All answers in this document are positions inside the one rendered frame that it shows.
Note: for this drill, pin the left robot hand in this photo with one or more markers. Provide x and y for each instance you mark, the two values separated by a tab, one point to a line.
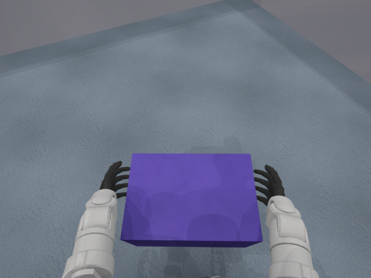
110	179

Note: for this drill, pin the carton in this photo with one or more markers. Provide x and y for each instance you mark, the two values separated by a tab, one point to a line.
191	200

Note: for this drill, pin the robot right forearm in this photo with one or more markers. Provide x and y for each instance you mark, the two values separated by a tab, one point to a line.
289	244

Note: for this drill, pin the robot left forearm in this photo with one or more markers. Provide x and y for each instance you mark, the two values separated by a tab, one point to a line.
92	253

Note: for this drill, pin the right robot hand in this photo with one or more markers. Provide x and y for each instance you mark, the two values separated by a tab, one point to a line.
274	184

